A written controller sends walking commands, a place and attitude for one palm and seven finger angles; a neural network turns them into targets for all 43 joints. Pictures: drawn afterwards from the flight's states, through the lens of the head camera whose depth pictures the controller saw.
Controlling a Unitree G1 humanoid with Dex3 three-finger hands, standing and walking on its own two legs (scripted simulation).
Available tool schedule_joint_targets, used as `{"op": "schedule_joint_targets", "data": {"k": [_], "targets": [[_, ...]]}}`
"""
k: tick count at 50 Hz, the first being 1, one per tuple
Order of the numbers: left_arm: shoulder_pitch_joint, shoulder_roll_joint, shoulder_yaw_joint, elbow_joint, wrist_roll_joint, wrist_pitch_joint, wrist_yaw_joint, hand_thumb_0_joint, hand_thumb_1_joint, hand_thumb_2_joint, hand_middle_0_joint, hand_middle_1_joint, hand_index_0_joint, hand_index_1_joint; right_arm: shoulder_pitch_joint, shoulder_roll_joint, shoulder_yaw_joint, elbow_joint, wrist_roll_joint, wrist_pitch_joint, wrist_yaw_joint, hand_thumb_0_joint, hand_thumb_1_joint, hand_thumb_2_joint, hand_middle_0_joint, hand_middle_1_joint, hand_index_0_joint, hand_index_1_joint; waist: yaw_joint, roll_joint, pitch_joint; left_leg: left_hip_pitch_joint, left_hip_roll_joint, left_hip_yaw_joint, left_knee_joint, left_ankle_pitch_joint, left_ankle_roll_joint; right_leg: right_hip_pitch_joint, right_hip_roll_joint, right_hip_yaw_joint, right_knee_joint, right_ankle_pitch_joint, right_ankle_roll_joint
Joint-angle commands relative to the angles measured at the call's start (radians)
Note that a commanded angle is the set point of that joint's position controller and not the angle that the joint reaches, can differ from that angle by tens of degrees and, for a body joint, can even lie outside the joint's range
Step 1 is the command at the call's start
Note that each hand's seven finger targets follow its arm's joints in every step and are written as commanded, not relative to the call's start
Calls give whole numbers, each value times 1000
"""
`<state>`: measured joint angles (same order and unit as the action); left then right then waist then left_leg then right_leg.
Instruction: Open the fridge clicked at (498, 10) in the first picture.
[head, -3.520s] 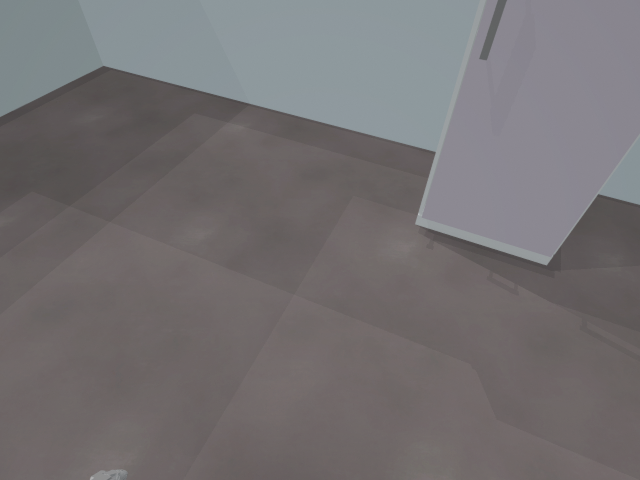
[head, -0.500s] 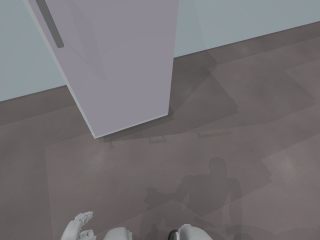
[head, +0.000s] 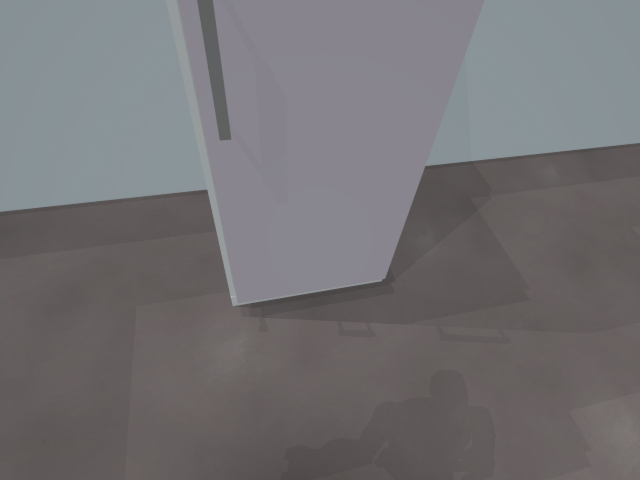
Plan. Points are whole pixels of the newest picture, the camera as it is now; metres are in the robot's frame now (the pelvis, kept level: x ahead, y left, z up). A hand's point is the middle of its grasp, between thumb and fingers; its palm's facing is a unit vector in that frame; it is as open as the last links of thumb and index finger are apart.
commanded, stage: turn to face it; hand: left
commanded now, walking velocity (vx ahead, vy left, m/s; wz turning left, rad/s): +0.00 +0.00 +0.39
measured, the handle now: (213, 55) +0.69 +0.22 +0.16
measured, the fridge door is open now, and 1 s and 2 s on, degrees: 0 0 0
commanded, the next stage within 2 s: take the last steps up to it in 0.32 s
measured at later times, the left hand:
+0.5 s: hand out of the picture -0.02 +0.14 -0.16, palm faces +0.24 -0.94 -0.25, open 7.3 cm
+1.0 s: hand out of the picture +0.07 +0.15 -0.18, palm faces +0.21 -0.95 -0.21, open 7.4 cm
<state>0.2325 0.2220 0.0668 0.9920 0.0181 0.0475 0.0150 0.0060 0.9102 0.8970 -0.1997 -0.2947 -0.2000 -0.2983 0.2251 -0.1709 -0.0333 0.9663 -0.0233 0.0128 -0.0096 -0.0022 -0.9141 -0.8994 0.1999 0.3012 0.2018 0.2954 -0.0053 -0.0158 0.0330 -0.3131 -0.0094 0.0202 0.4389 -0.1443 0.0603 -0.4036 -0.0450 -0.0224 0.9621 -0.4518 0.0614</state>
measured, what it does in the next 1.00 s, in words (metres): steps on the spot: right foot, then left foot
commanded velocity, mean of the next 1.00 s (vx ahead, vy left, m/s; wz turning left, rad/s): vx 0.18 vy -0.05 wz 0.10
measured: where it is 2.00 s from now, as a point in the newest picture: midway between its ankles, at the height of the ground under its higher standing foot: (329, 476)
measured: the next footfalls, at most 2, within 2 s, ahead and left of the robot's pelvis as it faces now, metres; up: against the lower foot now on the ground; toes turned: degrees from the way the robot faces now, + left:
right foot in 0.22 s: +0.03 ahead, -0.15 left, +0.00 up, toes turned +4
left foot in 0.62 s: -0.04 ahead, +0.09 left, +0.00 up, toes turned +18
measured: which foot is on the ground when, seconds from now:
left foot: down 0.00-0.22, up 0.24-0.60, down 0.62-1.00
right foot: up 0.00-0.20, down 0.22-0.62, up 0.64-0.98, down 1.00-1.00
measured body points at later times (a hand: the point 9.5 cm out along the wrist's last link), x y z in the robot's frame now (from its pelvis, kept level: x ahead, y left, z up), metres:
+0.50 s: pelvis -0.02 -0.05 +0.00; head +0.00 -0.07 +0.45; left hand -0.03 +0.19 -0.14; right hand +0.09 -0.29 -0.16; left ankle -0.07 +0.09 -0.69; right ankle -0.01 -0.15 -0.74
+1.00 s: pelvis +0.08 -0.05 -0.02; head +0.11 -0.06 +0.43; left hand +0.06 +0.20 -0.17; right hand +0.06 -0.29 -0.18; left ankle -0.08 +0.08 -0.74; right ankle +0.17 -0.14 -0.75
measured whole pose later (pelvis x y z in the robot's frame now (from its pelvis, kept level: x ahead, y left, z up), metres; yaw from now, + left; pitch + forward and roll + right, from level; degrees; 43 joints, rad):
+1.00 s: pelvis +0.08 -0.05 -0.02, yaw +12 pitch +0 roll +1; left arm 0.24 0.19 0.06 1.06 0.03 -0.01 -0.04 0.01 0.91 0.90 -0.20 -0.29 -0.20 -0.30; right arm 0.39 -0.17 -0.04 1.12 -0.03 -0.02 -0.01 0.00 -0.91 -0.90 0.20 0.30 0.20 0.30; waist -0.02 0.01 0.06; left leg -0.01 0.09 0.10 0.47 -0.44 -0.07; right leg -0.39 -0.07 -0.11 0.60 -0.23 -0.01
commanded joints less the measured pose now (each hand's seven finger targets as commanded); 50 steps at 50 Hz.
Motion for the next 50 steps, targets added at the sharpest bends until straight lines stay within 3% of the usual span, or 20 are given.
{"op": "schedule_joint_targets", "data": {"k": [1, 9, 10, 11, 12, 14, 16, 21, 25, 29, 30, 31, 32, 35, 38, 44, 47, 48, 49, 50], "targets": [[-44, 48, 12, -87, -6, -26, 7, 0, 900, 900, -200, -300, -200, -300, 65, -209, -61, -38, 0, -6, -9, 0, -900, -900, 200, 300, 200, 300, -40, 160, -121, 229, 259, -305, -130, 219, 122, -73, -5, 11, -63, -20, 8], [97, 65, 10, -57, -10, -31, 17, 0, 900, 900, -200, -300, -200, -300, -23, -213, -72, -62, 3, 16, 6, 0, -900, -900, 200, 300, 200, 300, 25, 143, -103, -2, 174, -327, -104, -7, 57, 247, 30, -14, -494, 169, -24], [126, 93, 15, -53, -6, -38, 21, 0, 900, 900, -200, -300, -200, -300, -25, -184, -70, -68, 9, 17, 11, 0, -900, -900, 200, 300, 200, 300, 37, 81, -99, -104, 123, -280, -46, -99, 7, 355, -28, 30, -621, 194, -43], [124, 175, 29, -62, 10, -46, 29, 0, 900, 900, -200, -300, -200, -300, -15, -118, -59, -82, 18, 19, 16, 0, -900, -900, 200, 300, 200, 300, 37, -158, -67, -280, -2, -143, 167, -261, -65, 407, -254, 282, -743, 56, -123], [65, 225, 31, -96, 10, -39, 26, 0, 900, 900, -200, -300, -200, -300, -46, -120, -63, -109, 8, 24, 16, 0, -900, -900, 200, 300, 200, 300, 43, -261, -6, -286, -47, -54, 395, -369, -87, 231, -421, 385, -800, 30, -212], [-26, 165, 25, -118, 5, -44, 32, 0, 900, 900, -200, -300, -200, -300, -49, -148, -72, -84, -1, 45, 20, 0, -900, -900, 200, 300, 200, 300, -2, -189, 64, -237, 7, -86, 622, -323, -77, 54, -348, 310, -781, 99, -203], [-65, 121, 8, -122, 6, -55, 25, 0, 900, 900, -200, -300, -200, -300, 6, -124, -63, -42, 0, 43, 26, 0, -900, -900, 200, 300, 200, 300, -34, -118, 63, -228, 25, -46, 695, -230, -95, 107, -250, 119, -693, 332, -174], [70, 133, 7, -72, 11, -61, 23, 0, 900, 900, -200, -300, -200, -300, -74, -103, -47, -51, 6, 37, 19, 0, -900, -900, 200, 300, 200, 300, 32, -149, 6, -189, 30, 6, 538, -287, -124, 264, -255, 68, -620, 617, -194], [136, 147, 10, -19, 16, -68, 13, 0, 900, 900, -200, -300, -200, -300, -107, -81, -28, -53, 2, 15, 22, 0, -900, -900, 200, 300, 200, 300, 66, -186, -17, -110, 36, 51, 318, -313, -101, 314, -263, 113, -665, 372, -207], [87, 123, 2, 14, 1, -67, 1, 0, 900, 900, -200, -300, -200, -300, 46, -87, -20, 18, 0, -22, 14, 0, -900, -900, 200, 300, 200, 300, -6, -121, -30, 211, 35, 89, -54, -159, -69, 153, -176, 42, -589, 71, -139], [86, 71, -8, 7, -6, -64, -5, 0, 900, 900, -200, -300, -200, -300, 103, -142, -30, 42, -3, -33, 6, 0, -900, -900, 200, 300, 200, 300, -30, 60, -45, 356, 155, -61, -121, -190, -32, 9, -114, -22, -458, 18, -93], [69, 19, -20, -15, -4, -64, -15, 0, 900, 900, -200, -300, -200, -300, 165, -232, -47, 57, -11, -33, 1, 0, -900, -900, 200, 300, 200, 300, -60, 274, -27, 415, 358, -318, -199, -276, 55, -165, -29, -129, -256, -40, -50], [-12, 37, -19, -48, 10, -67, -18, 0, 900, 900, -200, -300, -200, -300, 191, -258, -55, 58, -13, -24, 0, 0, -900, -900, 200, 300, 200, 300, -88, 248, 49, 332, 433, -424, -274, -386, 122, -244, -15, -100, -112, -122, -54], [-47, 60, -2, -24, 11, -63, -36, 0, 900, 900, -200, -300, -200, -300, 133, -176, -33, 55, -9, -41, -15, 0, -900, -900, 200, 300, 200, 300, -55, 209, 162, 217, 364, -292, -312, -316, 103, -281, -71, -2, 76, 39, -56], [19, 31, -3, 14, 9, -55, -45, 0, 900, 900, -200, -300, -200, -300, 102, -152, -30, 51, -6, -59, -19, 0, -900, -900, 200, 300, 200, 300, -12, 154, 118, 207, 301, -132, -288, -98, 86, -205, -73, -23, 28, 136, -39], [-52, 16, -5, -3, 2, -59, -52, 0, 900, 900, -200, -300, -200, -300, 144, -169, -43, 88, -11, -60, -16, 0, -900, -900, 200, 300, 200, 300, -28, 163, 107, 198, 303, -53, -235, -2, 79, -83, -53, -80, -240, 162, -41], [14, 23, 7, 24, 4, -72, -52, 0, 900, 900, -200, -300, -200, -300, 129, -174, -47, 97, -13, -55, -16, 0, -900, -900, 200, 300, 200, 300, 9, 145, 81, 145, 291, -26, -129, 16, 49, 102, -8, -119, -373, 216, -62], [112, 45, 13, 59, 7, -80, -49, 0, 900, 900, -200, -300, -200, -300, 127, -168, -44, 100, -9, -53, -14, 0, -900, -900, 200, 300, 200, 300, 55, 92, 30, 112, 246, 11, -2, 57, 22, 246, 20, -133, -442, 241, -74], [241, 104, 27, 98, 9, -92, -42, 0, 900, 900, -200, -300, -200, -300, 131, -144, -39, 99, 0, -58, -7, 0, -900, -900, 200, 300, 200, 300, 114, -30, -45, 0, 182, 73, 219, 50, -10, 449, -47, -32, -502, 194, -108], [361, 211, 53, 130, 14, -103, -25, 0, 900, 900, -200, -300, -200, -300, 155, -56, -18, 72, 13, -68, 1, 0, -900, -900, 200, 300, 200, 300, 145, -334, -137, -233, 54, 149, 556, -312, -52, 634, -315, 364, -634, 167, -211]]}}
